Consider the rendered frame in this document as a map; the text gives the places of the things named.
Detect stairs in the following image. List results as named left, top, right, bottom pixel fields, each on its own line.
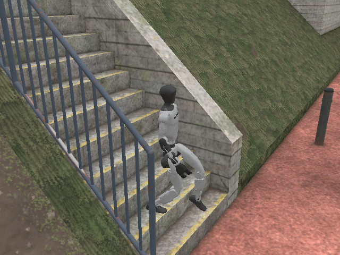
left=0, top=0, right=228, bottom=255

